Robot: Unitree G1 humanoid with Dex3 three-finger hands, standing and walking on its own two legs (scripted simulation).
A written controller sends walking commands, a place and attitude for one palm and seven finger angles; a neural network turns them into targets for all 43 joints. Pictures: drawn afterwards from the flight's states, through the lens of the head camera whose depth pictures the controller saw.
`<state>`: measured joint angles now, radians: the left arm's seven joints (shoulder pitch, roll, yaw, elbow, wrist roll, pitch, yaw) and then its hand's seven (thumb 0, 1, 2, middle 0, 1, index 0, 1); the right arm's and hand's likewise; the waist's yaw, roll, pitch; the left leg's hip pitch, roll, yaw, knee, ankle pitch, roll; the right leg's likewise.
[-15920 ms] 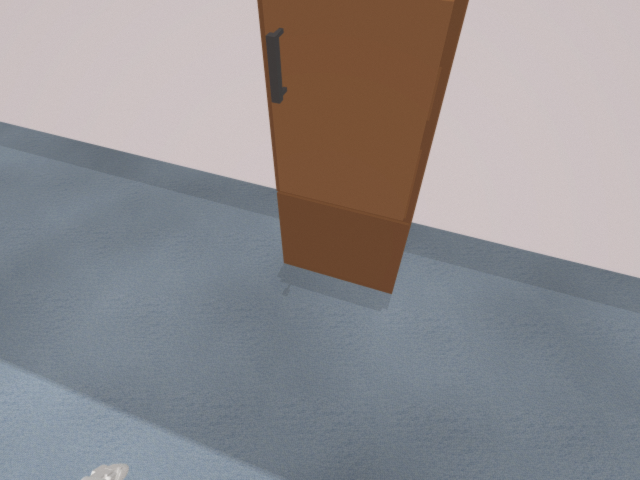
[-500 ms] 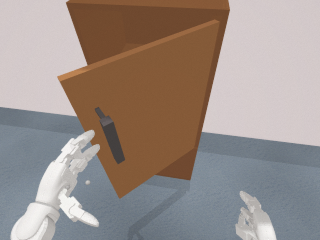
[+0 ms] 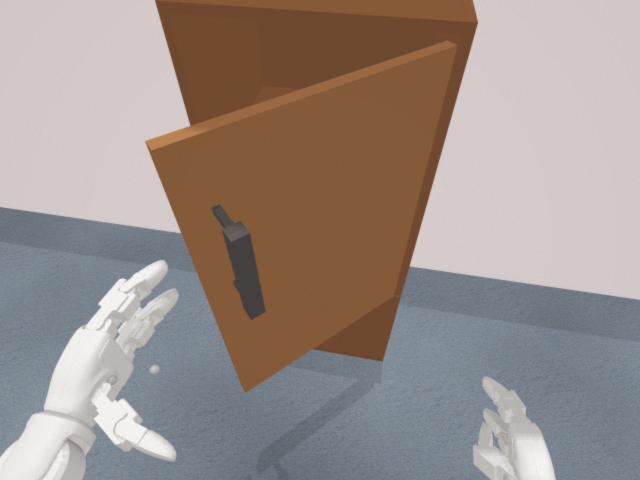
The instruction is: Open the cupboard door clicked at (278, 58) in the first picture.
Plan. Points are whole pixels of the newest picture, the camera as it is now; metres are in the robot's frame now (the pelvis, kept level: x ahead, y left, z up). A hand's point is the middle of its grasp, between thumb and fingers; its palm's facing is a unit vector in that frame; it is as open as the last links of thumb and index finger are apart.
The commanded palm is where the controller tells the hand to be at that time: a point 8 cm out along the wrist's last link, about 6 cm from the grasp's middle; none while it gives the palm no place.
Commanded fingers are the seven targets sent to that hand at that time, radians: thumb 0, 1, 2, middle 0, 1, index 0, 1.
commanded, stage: draw the hand back to the body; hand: left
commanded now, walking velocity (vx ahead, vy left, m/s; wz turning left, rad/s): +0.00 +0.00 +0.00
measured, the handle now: (238, 264) +0.34 +0.14 +0.10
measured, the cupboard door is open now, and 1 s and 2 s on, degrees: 46 46 46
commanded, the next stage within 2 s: step back with the hand held close in 1.46 s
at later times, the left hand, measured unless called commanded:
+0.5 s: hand (104, 350) +0.21 +0.23 +0.14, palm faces +0.17 -0.95 -0.26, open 15.6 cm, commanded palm +0.16 +0.28 +0.15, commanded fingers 0.00 -0.08 0.48 -0.17 -0.30 -0.17 -0.30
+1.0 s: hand (79, 298) +0.24 +0.25 +0.18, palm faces +0.41 -0.81 -0.42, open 10.1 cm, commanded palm +0.19 +0.29 +0.20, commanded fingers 0.00 0.80 0.86 -0.20 -0.30 -0.20 -0.30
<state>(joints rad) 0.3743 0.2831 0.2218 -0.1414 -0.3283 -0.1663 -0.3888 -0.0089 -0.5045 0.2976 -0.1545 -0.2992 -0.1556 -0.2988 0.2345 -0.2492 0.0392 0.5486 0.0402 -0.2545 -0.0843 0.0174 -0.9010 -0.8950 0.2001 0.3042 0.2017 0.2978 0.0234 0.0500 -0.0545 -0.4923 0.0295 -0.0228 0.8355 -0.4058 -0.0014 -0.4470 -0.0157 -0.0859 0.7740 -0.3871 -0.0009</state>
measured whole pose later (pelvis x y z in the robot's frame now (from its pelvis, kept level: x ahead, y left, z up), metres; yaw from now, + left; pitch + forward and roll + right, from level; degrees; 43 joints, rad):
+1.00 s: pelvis +0.04 -0.01 +0.04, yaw -2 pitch -4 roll +0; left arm 0.47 0.33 0.30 -0.37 -0.04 -0.05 0.11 0.01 0.45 0.71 -0.20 -0.30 -0.20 -0.30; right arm 0.17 -0.23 0.02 0.65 -0.01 -0.11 -0.09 0.02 -0.90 -0.89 0.20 0.30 0.20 0.30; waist 0.07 0.07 0.02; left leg -0.06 0.02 0.02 0.39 -0.26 -0.01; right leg -0.05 -0.01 -0.05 0.37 -0.25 0.00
